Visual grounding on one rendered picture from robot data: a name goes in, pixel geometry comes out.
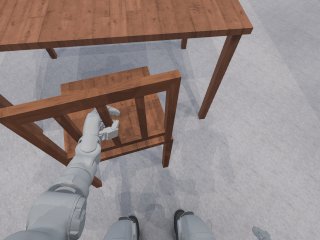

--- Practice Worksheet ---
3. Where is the robot left forearm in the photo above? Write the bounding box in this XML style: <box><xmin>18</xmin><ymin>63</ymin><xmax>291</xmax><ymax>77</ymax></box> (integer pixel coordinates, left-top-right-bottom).
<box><xmin>26</xmin><ymin>134</ymin><xmax>101</xmax><ymax>230</ymax></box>

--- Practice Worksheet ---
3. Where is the right robot foot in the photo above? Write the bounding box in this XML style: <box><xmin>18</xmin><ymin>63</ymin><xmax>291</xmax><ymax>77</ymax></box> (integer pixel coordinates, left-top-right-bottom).
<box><xmin>174</xmin><ymin>209</ymin><xmax>184</xmax><ymax>240</ymax></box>

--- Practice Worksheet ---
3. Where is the left robot hand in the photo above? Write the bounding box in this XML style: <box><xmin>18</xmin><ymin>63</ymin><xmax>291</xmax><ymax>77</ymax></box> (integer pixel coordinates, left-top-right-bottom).
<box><xmin>82</xmin><ymin>106</ymin><xmax>120</xmax><ymax>142</ymax></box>

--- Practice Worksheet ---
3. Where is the table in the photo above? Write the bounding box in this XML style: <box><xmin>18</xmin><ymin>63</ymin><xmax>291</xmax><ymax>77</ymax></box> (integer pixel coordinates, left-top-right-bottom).
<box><xmin>0</xmin><ymin>0</ymin><xmax>254</xmax><ymax>133</ymax></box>

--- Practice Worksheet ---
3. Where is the left robot shin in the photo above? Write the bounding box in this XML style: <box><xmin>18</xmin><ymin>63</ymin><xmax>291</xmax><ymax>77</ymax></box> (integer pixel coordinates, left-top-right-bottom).
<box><xmin>118</xmin><ymin>216</ymin><xmax>132</xmax><ymax>221</ymax></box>

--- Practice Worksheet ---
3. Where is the right robot hand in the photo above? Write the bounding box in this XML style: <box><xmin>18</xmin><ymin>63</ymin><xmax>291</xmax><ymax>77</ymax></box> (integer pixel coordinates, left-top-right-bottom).
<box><xmin>252</xmin><ymin>226</ymin><xmax>272</xmax><ymax>240</ymax></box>

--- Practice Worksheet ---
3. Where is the chair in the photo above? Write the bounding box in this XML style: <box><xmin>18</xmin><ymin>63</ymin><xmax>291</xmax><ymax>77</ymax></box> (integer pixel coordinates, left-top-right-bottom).
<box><xmin>0</xmin><ymin>66</ymin><xmax>182</xmax><ymax>188</ymax></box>

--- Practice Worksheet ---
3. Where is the robot left upper arm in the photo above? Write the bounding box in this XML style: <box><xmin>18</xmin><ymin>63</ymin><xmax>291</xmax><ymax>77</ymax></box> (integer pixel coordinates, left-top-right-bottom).
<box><xmin>3</xmin><ymin>191</ymin><xmax>87</xmax><ymax>240</ymax></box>

